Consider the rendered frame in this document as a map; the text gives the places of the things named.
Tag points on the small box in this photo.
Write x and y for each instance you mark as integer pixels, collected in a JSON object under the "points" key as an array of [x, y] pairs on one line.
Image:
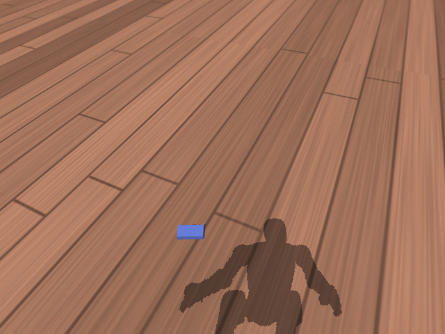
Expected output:
{"points": [[190, 232]]}

